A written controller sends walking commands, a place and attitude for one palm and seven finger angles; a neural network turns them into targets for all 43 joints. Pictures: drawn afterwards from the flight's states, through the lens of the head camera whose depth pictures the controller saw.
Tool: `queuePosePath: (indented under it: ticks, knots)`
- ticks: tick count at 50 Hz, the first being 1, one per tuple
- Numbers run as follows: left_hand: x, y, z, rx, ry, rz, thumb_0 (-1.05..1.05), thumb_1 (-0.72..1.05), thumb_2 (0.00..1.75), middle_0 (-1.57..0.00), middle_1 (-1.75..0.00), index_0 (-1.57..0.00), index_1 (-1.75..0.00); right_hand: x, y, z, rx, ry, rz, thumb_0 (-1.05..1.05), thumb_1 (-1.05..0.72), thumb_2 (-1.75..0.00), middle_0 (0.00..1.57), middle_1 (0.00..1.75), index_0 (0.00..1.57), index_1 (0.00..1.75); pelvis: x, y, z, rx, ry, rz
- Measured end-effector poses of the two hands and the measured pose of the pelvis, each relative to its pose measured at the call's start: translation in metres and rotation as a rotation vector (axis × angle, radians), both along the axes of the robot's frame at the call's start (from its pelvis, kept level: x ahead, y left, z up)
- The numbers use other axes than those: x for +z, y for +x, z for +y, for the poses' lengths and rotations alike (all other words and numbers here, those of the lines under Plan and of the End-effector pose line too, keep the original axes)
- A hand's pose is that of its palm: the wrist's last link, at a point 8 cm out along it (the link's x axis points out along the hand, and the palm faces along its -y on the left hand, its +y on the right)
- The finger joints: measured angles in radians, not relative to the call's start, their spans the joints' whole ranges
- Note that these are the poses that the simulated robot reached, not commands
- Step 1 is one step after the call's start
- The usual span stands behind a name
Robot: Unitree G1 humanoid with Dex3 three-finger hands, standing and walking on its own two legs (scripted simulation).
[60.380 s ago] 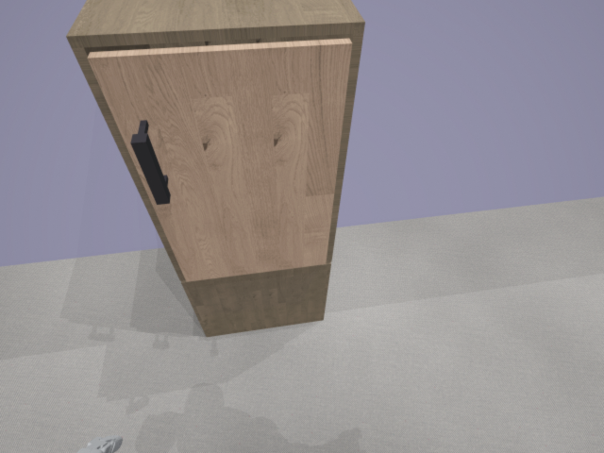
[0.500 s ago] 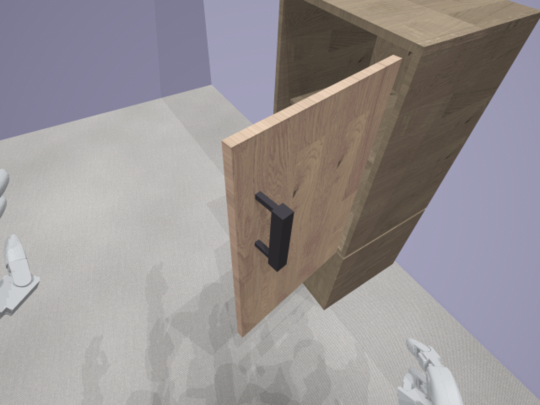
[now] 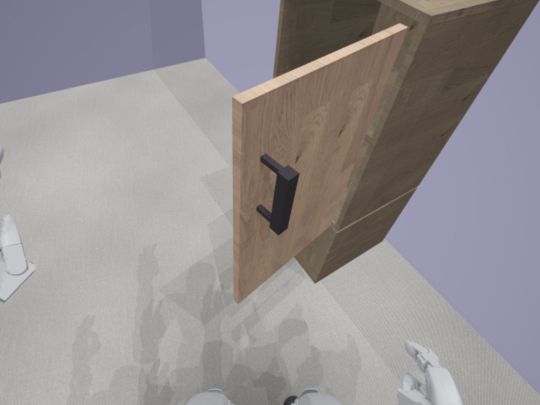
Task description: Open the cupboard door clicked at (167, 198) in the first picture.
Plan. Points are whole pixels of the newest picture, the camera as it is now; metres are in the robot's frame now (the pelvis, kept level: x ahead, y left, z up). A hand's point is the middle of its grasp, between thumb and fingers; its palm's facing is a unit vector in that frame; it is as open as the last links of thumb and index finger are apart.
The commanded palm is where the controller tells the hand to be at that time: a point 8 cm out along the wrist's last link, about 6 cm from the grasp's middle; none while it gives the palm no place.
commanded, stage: step back with the hand held close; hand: left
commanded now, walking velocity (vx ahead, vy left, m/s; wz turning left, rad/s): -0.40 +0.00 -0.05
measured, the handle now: (273, 195) +0.41 +0.01 +0.08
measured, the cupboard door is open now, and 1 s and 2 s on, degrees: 100 100 100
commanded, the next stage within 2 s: stop stepping back and stand still in 0.30 s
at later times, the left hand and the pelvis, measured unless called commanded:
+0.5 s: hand (16, 393) +0.11 +0.20 +0.20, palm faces +0.23 -0.83 -0.51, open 7.4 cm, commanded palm +0.06 +0.25 +0.20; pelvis -0.12 -0.03 +0.02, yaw -7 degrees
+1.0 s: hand out of the picture +0.01 +0.24 +0.20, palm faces +0.42 -0.80 -0.43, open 7.4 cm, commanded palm -0.04 +0.27 +0.20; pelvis -0.20 -0.02 +0.03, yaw -5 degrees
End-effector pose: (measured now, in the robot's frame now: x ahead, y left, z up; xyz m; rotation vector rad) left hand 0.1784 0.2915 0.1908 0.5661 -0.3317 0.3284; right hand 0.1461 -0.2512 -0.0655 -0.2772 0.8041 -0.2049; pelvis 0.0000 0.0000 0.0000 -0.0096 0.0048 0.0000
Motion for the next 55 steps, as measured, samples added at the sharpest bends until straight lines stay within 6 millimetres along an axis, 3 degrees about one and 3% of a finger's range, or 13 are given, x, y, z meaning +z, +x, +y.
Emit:
queuePosePath:
  ticks: [7, 10, 15, 19, 22, 25, 29, 33, 38, 42, 45, 50, 55]
  knots:
    - [0.015, -0.033, 0.025, 0.054, 0.017, 0.001, 0.02, 0.88, 0.9, -0.21, -0.3, -0.22, -0.3, 0.016, -0.013, 0.019, 0.013, -0.008, -0.045, 0.01, -0.9, -0.9, 0.2, 0.3, 0.2, 0.3, 0.013, -0.017, 0.008, -0.015, -0.062, 0.015]
    - [0.02, -0.042, 0.025, 0.077, -0.048, -0.028, 0.02, 0.89, 0.9, -0.21, -0.3, -0.21, -0.3, 0.022, -0.018, 0.03, 0.043, 0.016, -0.058, 0.01, -0.9, -0.9, 0.2, 0.3, 0.2, 0.3, 0.021, -0.025, 0.008, -0.045, -0.068, 0.038]
    - [0.018, -0.044, 0.005, 0.019, -0.131, -0.026, 0.02, 0.89, 0.9, -0.2, -0.3, -0.21, -0.3, 0.028, -0.03, 0.039, 0.082, 0.056, -0.098, 0.01, -0.9, -0.89, 0.2, 0.3, 0.2, 0.3, 0.026, -0.053, 0.0, -0.07, -0.064, 0.071]
    - [0.016, -0.056, -0.022, -0.082, -0.069, 0.015, 0.02, 0.89, 0.9, -0.2, -0.3, -0.21, -0.3, 0.026, -0.05, 0.03, 0.083, 0.089, -0.14, 0.01, -0.9, -0.89, 0.2, 0.3, 0.2, 0.3, 0.019, -0.085, -0.014, -0.098, -0.031, 0.091]
    - [0.018, -0.075, -0.041, -0.15, 0.0, 0.034, 0.02, 0.89, 0.9, -0.21, -0.3, -0.21, -0.3, 0.017, -0.074, 0.014, 0.064, 0.091, -0.127, 0.0, -0.9, -0.89, 0.2, 0.3, 0.2, 0.3, 0.012, -0.11, -0.023, -0.119, -0.022, 0.081]
    - [0.025, -0.098, -0.047, -0.158, 0.039, 0.055, 0.02, 0.89, 0.9, -0.21, -0.3, -0.21, -0.3, 0.017, -0.109, -0.004, 0.007, 0.074, -0.061, 0.01, -0.9, -0.89, 0.2, 0.3, 0.2, 0.3, 0.018, -0.118, -0.027, -0.124, 0.004, 0.06]
    - [0.024, -0.119, -0.036, -0.087, 0.033, 0.059, 0.01, 0.88, 0.9, -0.21, -0.3, -0.22, -0.3, 0.017, -0.151, -0.028, -0.07, 0.018, -0.026, 0.01, -0.9, -0.89, 0.2, 0.3, 0.2, 0.3, 0.018, -0.121, -0.025, -0.138, 0.023, 0.034]
    - [0.014, -0.125, -0.022, -0.023, -0.042, 0.011, 0.01, 0.88, 0.9, -0.21, -0.3, -0.22, -0.3, 0.01, -0.184, -0.046, -0.148, -0.019, -0.029, 0.01, -0.9, -0.9, 0.2, 0.3, 0.2, 0.3, 0.011, -0.134, -0.018, -0.12, 0.015, -0.004]
    - [0.005, -0.143, -0.029, -0.029, -0.079, 0.035, 0.02, 0.89, 0.9, -0.21, -0.3, -0.21, -0.3, 0.013, -0.218, -0.042, -0.161, -0.003, -0.093, 0.01, -0.91, -0.9, 0.2, 0.3, 0.2, 0.3, 0.012, -0.167, -0.019, -0.128, 0.027, -0.038]
    - [0.015, -0.177, -0.042, -0.071, -0.037, 0.043, 0.02, 0.89, 0.9, -0.21, -0.3, -0.21, -0.3, 0.01, -0.241, -0.03, -0.149, 0.042, -0.081, 0.01, -0.91, -0.9, 0.2, 0.3, 0.2, 0.3, 0.017, -0.187, -0.023, -0.099, 0.007, -0.036]
    - [0.024, -0.2, -0.039, -0.065, -0.016, 0.013, 0.02, 0.89, 0.9, -0.21, -0.3, -0.21, -0.3, 0.008, -0.258, -0.024, -0.128, 0.052, -0.025, 0.01, -0.9, -0.9, 0.2, 0.3, 0.2, 0.3, 0.023, -0.195, -0.023, -0.119, 0.019, -0.023]
    - [0.025, -0.211, -0.016, 0.022, -0.04, -0.018, 0.01, 0.89, 0.9, -0.21, -0.3, -0.21, -0.3, 0.004, -0.272, -0.017, -0.105, 0.036, 0.03, 0.01, -0.9, -0.9, 0.2, 0.3, 0.2, 0.3, 0.027, -0.203, -0.016, -0.088, 0.025, -0.009]
    - [0.008, -0.21, 0.001, 0.056, -0.09, -0.002, 0.01, 0.89, 0.9, -0.21, -0.3, -0.21, -0.3, 0.001, -0.261, -0.008, -0.095, -0.001, -0.005, 0.01, -0.9, -0.9, 0.2, 0.3, 0.2, 0.3, 0.017, -0.207, 0.001, -0.073, 0.006, -0.023]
